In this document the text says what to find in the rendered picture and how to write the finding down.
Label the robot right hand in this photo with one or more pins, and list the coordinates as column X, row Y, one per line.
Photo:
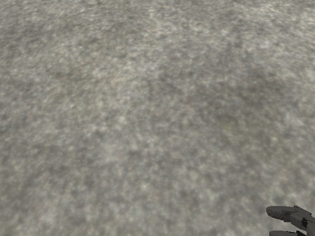
column 296, row 215

